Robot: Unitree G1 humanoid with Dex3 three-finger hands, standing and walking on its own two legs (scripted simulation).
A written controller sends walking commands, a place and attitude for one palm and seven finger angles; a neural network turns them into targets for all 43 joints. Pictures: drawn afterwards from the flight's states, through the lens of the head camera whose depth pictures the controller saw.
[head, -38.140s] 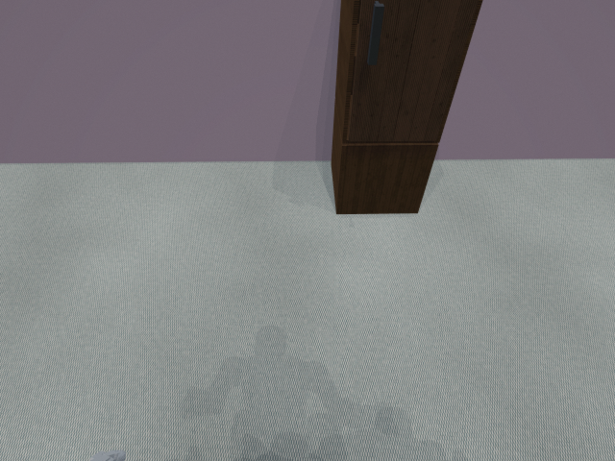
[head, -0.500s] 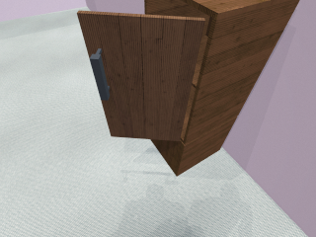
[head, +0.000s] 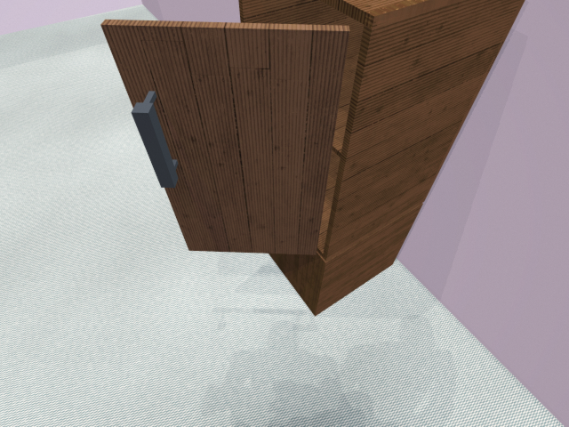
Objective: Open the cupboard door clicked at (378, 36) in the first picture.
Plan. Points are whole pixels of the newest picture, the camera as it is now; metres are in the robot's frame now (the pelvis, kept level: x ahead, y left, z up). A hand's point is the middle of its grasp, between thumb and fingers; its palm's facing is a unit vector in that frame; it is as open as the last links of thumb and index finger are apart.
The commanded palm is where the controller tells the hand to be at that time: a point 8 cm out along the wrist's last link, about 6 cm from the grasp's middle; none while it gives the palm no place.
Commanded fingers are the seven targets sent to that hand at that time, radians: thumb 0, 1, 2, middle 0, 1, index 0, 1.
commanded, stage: come to a stop and stand still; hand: left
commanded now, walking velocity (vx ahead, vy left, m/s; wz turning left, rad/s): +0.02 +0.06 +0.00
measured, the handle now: (160, 141) +0.55 +0.25 +0.07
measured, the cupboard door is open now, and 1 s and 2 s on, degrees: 54 54 54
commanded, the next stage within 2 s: look again from close up in 0.42 s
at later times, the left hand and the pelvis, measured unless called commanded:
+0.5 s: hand out of the picture +0.00 +0.21 -0.15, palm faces +0.00 -0.97 -0.25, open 7.4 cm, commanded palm none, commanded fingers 0.00 0.90 0.90 -0.20 -0.30 -0.20 -0.30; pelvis -0.02 +0.02 +0.01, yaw -1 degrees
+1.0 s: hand out of the picture +0.00 +0.17 -0.16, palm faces +0.00 -0.98 -0.21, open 7.3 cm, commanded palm none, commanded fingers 0.00 0.90 0.90 -0.20 -0.30 -0.20 -0.30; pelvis +0.00 +0.00 +0.01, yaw -1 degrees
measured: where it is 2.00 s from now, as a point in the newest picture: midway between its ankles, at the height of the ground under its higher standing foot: outside the picture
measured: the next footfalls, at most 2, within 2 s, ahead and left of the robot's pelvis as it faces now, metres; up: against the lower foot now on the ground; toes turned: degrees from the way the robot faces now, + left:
none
